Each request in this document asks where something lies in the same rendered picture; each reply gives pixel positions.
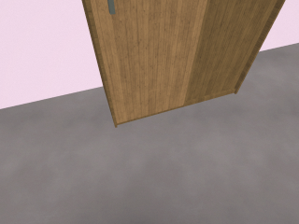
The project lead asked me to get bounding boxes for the wardrobe door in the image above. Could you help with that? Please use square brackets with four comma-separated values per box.
[184, 0, 277, 102]
[90, 0, 207, 124]

